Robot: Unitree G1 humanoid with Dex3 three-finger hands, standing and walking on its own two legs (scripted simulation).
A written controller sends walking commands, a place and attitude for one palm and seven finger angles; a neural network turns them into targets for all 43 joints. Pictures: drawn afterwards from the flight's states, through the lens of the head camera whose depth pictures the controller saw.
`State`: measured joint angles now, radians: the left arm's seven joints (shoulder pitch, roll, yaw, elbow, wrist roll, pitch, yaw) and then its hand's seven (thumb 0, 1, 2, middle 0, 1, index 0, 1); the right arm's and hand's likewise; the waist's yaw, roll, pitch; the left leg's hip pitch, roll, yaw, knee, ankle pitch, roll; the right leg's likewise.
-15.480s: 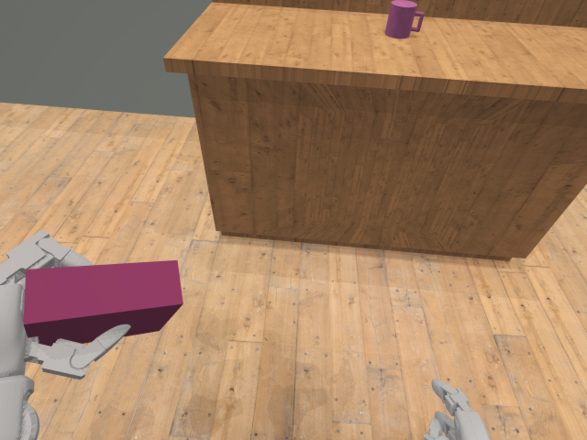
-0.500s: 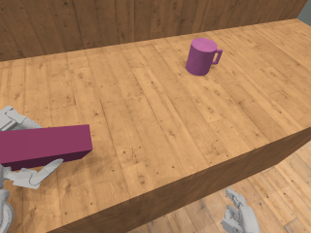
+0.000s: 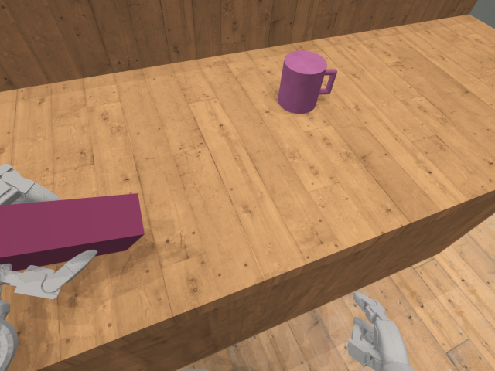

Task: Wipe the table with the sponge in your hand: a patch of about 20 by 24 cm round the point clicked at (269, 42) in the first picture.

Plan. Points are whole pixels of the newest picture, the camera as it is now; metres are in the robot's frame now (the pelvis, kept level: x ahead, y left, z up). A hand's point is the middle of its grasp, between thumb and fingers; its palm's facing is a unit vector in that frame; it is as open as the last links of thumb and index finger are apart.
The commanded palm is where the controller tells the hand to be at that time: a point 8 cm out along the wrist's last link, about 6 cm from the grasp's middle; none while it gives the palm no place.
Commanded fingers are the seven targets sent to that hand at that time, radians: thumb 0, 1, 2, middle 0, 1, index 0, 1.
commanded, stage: shuffle to correct the standing spot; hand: left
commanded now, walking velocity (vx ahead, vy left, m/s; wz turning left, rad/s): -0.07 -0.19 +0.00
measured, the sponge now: (94, 230) +0.24 +0.22 +0.15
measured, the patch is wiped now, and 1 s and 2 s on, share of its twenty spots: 0.00 0.00 0.00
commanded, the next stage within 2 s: none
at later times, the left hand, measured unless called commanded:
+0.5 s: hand (93, 239) +0.22 +0.20 +0.17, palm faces +0.37 -0.85 -0.39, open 9.3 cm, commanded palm +0.16 +0.24 +0.17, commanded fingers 0.00 0.10 1.30 -1.20 -1.60 -1.20 -1.60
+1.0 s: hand (91, 242) +0.22 +0.20 +0.17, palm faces +0.34 -0.85 -0.40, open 9.3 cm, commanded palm +0.16 +0.24 +0.17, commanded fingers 0.00 0.10 1.30 -1.20 -1.60 -1.20 -1.60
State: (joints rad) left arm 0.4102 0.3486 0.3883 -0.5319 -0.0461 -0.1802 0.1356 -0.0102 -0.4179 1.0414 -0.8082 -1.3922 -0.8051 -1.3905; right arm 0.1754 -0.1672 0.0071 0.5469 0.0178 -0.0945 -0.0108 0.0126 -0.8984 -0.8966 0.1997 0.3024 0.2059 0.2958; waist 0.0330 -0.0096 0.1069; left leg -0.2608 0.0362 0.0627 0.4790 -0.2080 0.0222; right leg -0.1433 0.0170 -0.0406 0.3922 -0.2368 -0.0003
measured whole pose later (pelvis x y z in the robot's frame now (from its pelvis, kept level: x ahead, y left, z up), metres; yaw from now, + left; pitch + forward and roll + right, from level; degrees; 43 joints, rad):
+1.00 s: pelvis +0.00 -0.04 -0.01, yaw +0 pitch +0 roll -2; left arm 0.50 0.40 0.40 -0.62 -0.10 -0.15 0.12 -0.01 -0.42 1.04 -0.81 -1.40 -0.80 -1.39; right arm 0.18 -0.18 -0.01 0.55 0.02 -0.07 -0.03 0.01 -0.90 -0.90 0.20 0.30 0.21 0.30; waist 0.00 -0.01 0.10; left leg -0.32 0.09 0.03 0.55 -0.24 -0.03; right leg -0.20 0.07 -0.06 0.46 -0.27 -0.06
